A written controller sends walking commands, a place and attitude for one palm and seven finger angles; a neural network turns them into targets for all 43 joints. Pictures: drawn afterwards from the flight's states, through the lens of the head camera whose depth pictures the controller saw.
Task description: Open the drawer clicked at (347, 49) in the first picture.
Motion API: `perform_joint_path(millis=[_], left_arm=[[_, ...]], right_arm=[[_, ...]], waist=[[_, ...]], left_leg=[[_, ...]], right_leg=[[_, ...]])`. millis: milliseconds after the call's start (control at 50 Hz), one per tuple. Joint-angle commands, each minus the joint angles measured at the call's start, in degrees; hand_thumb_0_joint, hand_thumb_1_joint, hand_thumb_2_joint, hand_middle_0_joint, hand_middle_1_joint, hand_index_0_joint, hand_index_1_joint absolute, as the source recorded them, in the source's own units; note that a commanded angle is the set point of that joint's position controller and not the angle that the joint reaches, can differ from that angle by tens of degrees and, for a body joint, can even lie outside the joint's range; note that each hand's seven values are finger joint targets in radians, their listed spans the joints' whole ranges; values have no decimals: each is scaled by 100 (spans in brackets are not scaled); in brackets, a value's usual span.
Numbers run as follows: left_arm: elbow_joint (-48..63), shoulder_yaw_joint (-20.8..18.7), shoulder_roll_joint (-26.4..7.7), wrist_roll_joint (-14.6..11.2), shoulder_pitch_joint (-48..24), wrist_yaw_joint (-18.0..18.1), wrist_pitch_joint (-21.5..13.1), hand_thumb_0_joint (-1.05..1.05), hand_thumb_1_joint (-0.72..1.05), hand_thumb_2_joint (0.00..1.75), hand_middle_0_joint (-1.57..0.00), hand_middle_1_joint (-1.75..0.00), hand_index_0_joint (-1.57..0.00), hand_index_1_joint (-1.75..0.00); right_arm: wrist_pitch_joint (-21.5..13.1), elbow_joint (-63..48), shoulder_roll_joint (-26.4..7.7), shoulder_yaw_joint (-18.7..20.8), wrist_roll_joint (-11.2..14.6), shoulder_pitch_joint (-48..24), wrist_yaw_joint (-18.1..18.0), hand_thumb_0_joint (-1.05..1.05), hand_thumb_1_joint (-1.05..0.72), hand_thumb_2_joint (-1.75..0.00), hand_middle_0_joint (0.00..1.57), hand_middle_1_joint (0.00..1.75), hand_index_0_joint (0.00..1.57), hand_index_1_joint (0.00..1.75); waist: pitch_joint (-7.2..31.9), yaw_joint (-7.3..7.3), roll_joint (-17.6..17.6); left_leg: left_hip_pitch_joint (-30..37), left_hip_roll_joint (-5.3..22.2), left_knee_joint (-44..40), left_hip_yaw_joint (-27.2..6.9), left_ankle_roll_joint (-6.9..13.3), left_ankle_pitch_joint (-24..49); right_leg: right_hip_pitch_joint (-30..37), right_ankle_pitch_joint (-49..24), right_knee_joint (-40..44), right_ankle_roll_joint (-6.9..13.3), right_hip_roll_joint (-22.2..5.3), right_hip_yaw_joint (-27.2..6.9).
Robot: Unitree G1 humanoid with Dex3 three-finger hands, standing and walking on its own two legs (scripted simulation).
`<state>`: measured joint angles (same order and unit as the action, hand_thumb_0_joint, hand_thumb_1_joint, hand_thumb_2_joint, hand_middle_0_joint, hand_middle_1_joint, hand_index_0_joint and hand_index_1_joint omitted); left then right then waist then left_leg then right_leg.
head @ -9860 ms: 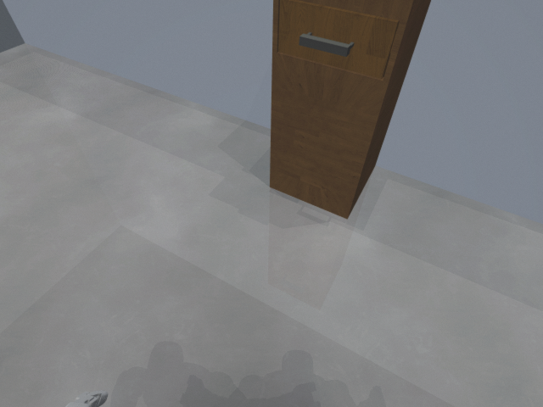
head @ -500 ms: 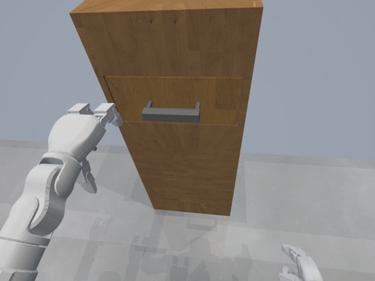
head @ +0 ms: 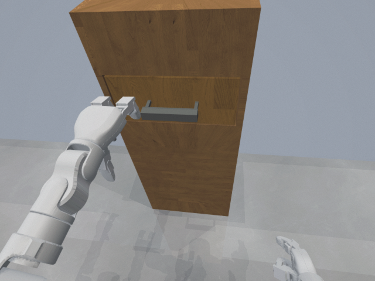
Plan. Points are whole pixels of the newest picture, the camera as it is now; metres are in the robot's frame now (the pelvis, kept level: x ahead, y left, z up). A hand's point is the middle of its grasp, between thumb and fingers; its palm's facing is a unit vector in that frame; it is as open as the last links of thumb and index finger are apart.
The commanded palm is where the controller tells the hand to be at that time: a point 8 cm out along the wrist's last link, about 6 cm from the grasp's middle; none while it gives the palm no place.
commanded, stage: move the hooked fingers above the handle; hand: left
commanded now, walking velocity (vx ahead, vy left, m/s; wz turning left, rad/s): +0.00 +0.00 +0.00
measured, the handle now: (171, 109) +0.56 +0.13 +0.04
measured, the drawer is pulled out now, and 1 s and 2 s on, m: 0.00 0.00 0.00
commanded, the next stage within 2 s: none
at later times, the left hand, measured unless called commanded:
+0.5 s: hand (140, 120) +0.43 +0.17 +0.11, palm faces +0.05 -0.07 -1.00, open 13.8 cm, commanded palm +0.40 +0.18 +0.18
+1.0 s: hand (159, 108) +0.50 +0.14 +0.09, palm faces -0.02 -0.04 -1.00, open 13.8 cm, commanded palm +0.48 +0.15 +0.16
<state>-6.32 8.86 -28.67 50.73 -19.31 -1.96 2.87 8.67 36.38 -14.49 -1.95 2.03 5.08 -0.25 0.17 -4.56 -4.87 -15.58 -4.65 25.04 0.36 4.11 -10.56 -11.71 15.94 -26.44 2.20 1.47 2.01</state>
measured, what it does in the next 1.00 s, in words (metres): shifts its weight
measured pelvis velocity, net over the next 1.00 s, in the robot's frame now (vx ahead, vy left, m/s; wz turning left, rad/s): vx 0.04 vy -0.03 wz -0.02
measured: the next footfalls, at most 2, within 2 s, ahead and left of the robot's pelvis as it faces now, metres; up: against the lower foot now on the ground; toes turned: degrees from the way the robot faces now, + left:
none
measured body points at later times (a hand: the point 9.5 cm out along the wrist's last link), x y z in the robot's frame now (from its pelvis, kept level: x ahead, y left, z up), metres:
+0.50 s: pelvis +0.03 -0.02 +0.00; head +0.06 -0.05 +0.44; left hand +0.42 +0.17 +0.17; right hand +0.18 -0.26 -0.13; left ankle +0.03 +0.07 -0.74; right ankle -0.02 -0.09 -0.74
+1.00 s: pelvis +0.04 -0.03 -0.01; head +0.09 -0.06 +0.44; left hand +0.49 +0.14 +0.15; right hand +0.15 -0.28 -0.15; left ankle +0.03 +0.07 -0.74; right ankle -0.02 -0.10 -0.74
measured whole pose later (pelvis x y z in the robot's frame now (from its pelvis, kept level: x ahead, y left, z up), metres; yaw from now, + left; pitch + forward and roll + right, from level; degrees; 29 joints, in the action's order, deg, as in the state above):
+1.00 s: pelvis +0.04 -0.03 -0.01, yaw -1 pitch +10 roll +1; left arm -39.4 10.8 -23.6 54.4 -42.0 3.5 5.9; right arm 11.8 38.0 -14.7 1.0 2.5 12.4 -1.3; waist 5.3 0.9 -3.0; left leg -24.4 -3.1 30.6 1.2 2.4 -16.3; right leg -20.8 21.0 -31.8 4.1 3.0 1.0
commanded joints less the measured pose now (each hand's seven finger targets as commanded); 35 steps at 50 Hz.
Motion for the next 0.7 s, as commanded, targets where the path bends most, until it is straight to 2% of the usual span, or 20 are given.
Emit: perform_joint_path(millis=[0, 20, 40, 140, 200, 220, 240, 280, 320, 340, 380, 420, 460, 480, 520, 560, 600, 620, 640, 680], left_arm=[[623, -1006, -1295, 114, -2348, 375, 188, 0, -50, 30, -30, -120, -30, -120], [467, -1139, -1434, 106, -2298, 364, 229, 0, -50, 30, -30, -120, -30, -120], [415, -1007, -1280, 104, -2255, 328, 252, 0, -50, 30, -30, -120, -30, -120], [578, -872, -1131, 39, -2032, 141, 232, 0, -50, 30, -30, -120, -30, -120], [452, -798, -1080, 56, -2233, 119, 185, 0, -50, 30, -30, -120, -30, -120], [474, -816, -1125, 73, -2353, 146, 144, 0, -50, 30, -30, -120, -30, -120], [598, -647, -972, 69, -2526, 176, 92, 0, -50, 30, -30, -120, -30, -120], [687, -790, -1138, 116, -2755, 319, 9, 0, -50, 30, -30, -120, -30, -120], [699, -945, -1268, 137, -2827, 467, -21, 0, -50, 30, -30, -120, -30, -120], [466, -870, -1125, 131, -2744, 513, 27, 0, -50, 30, -30, -120, -30, -120], [-47, -916, -1177, 151, -2957, 595, 157, 0, -50, 30, -30, -120, -30, -120], [-178, -1052, -1351, 181, -2961, 633, 268, 0, -50, 30, -30, -120, -30, -120], [-247, -814, -1132, 205, -3122, 606, 354, 0, -50, 30, -30, -120, -30, -120], [-334, -832, -1148, 236, -3023, 570, 401, 0, -50, 30, -30, -120, -30, -120], [-594, -648, -977, 234, -3048, 433, 483, 0, -50, 30, -30, -120, -30, -120], [-731, -533, -903, 227, -3131, 309, 472, 0, -50, 30, -30, -120, -30, -120], [-585, -223, -616, 226, -3468, 234, 370, 0, -50, 30, -30, -120, -30, -120], [-621, -314, -732, 253, -3568, 228, 308, 0, -50, 30, -30, -120, -30, -120], [-587, -259, -677, 255, -3695, 254, 236, 0, -50, 30, -30, -120, -30, -120], [-604, -426, -797, 235, -3852, 346, 95, 0, -50, 30, -30, -120, -30, -120]], right_arm=[[-143, -756, -630, 226, -10, -541, -61, 0, -90, -90, 20, 30, 20, 30], [-124, -759, -674, 227, -2, -498, -49, 0, -90, -90, 20, 30, 20, 30], [-116, -766, -656, 223, 7, -506, -39, 0, -90, -90, 20, 30, 20, 30], [-57, -895, -695, 300, 12, -408, -17, 0, -90, -90, 20, 30, 20, 30], [-15, -837, -712, 319, 34, -311, -48, 0, -90, -90, 20, 30, 20, 30], [-27, -844, -739, 330, 32, -272, -53, 0, -90, -90, 20, 30, 20, 30], [-43, -853, -710, 346, 37, -257, -53, 0, -90, -90, 20, 30, 20, 30], [-64, -801, -702, 384, 19, -147, -71, 0, -90, -90, 20, 30, 20, 30], [-77, -762, -712, 405, 6, -119, -59, 0, -90, -90, 20, 30, 20, 30], [-69, -748, -684, 394, 16, -96, -57, 0, -90, -90, 20, 30, 20, 30], [-27, -618, -719, 390, 42, -27, -79, 0, -90, -90, 20, 30, 20, 30], [-1, -640, -757, 390, 34, -73, -85, 0, -90, -90, 20, 30, 20, 30], [23, -660, -722, 387, 43, -54, -71, 0, -90, -90, 20, 30, 20, 30], [51, -664, -731, 399, 43, -34, -69, 0, -90, -90, 20, 30, 20, 30], [100, -694, -754, 403, 52, -12, -76, 0, -90, -90, 20, 30, 20, 30], [138, -722, -761, 405, 70, 31, -109, 0, -90, -90, 20, 30, 20, 30], [144, -763, -724, 425, 70, 98, -118, 0, -90, -90, 20, 30, 20, 30], [136, -759, -741, 433, 63, 126, -121, 0, -90, -90, 20, 30, 20, 30], [137, -741, -721, 440, 49, 188, -129, 0, -90, -90, 20, 30, 20, 30], [123, -711, -705, 464, 24, 287, -129, 0, -90, -90, 20, 30, 20, 30]], waist=[[1700, 63, 328], [1712, 50, 390], [1730, 57, 408], [1851, 92, 504], [1669, 199, 587], [1718, 204, 621], [1795, 226, 467], [2091, 214, 285], [2276, 175, 357], [2210, 174, 434], [2015, 239, 614], [2205, 179, 626], [2276, 226, 487], [2340, 222, 494], [2208, 321, 739], [2120, 377, 767], [2168, 460, 652], [2196, 462, 632], [2310, 466, 507], [2453, 448, 601]], left_leg=[[909, 284, -197, -225, -234, 1107], [823, 284, -201, -220, -252, 1148], [801, 273, -154, -195, -216, 1230], [828, 261, -21, -152, -160, 1615], [754, 256, 29, -146, -143, 1510], [741, 257, 44, -150, -143, 1512], [820, 251, 84, -158, -135, 1555], [982, 249, 171, -185, -149, 1770], [952, 233, 248, -158, -153, 1948], [864, 221, 268, -143, -145, 1963], [700, 232, 256, -79, -145, 1804], [603, 204, 276, -32, -141, 1830], [598, 198, 330, -9, -122, 1959], [591, 190, 366, -12, -122, 2075], [505, 182, 407, 4, -105, 1992], [450, 171, 423, 10, -82, 1877], [568, 169, 484, -23, -77, 1915], [595, 175, 523, -35, -82, 1934], [667, 177, 554, -49, -75, 2056], [661, 172, 628, -50, -72, 2167]], right_leg=[[153, -957, 313, 74, -48, -237], [259, -985, 307, 88, -44, -257], [264, -1144, 283, 75, -56, -270], [339, -1691, 187, 41, -65, -307], [112, -1666, 167, 17, -55, -300], [129, -1624, 161, 23, -44, -308], [50, -1639, 121, 27, -50, -306], [37, -1753, 35, 47, -32, -319], [167, -1990, -18, 48, -26, -366], [159, -2077, -54, 37, -46, -354], [82, -2099, -39, 14, -50, -342], [305, -2300, -74, 12, -67, -400], [331, -2609, -152, 2, -100, -398], [368, -2745, -198, -2, -91, -396], [313, -2862, -176, -36, -110, -401], [222, -2863, -190, -54, -111, -403], [49, -2796, -220, -49, -101, -378], [0, -2733, -226, -33, -88, -395], [-21, -2773, -273, -21, -94, -390], [30, -3005, -326, -40, -100, -407]])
